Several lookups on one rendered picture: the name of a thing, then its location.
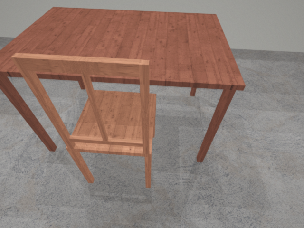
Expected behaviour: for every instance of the chair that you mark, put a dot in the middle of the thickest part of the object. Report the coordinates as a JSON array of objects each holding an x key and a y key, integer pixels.
[{"x": 111, "y": 122}]

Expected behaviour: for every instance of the table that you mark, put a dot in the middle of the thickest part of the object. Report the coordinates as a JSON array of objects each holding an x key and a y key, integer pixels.
[{"x": 184, "y": 49}]

